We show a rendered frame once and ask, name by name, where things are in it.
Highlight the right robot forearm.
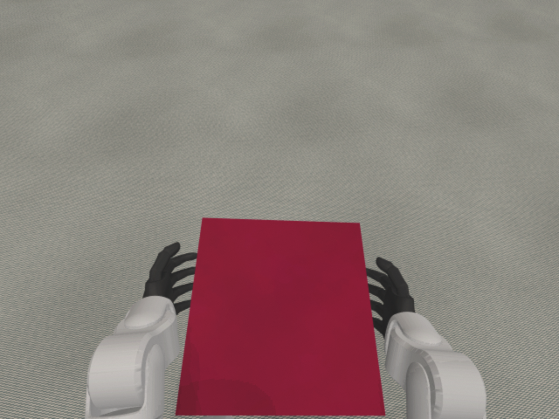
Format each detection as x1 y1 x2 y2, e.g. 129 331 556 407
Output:
384 312 487 419

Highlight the left robot hand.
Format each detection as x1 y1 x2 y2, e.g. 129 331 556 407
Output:
142 242 197 315

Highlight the right robot hand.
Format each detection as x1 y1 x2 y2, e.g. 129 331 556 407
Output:
366 257 415 338

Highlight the carton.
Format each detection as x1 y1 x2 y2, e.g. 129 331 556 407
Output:
176 218 385 416

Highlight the left robot forearm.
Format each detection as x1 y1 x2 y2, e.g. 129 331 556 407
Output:
85 296 180 419

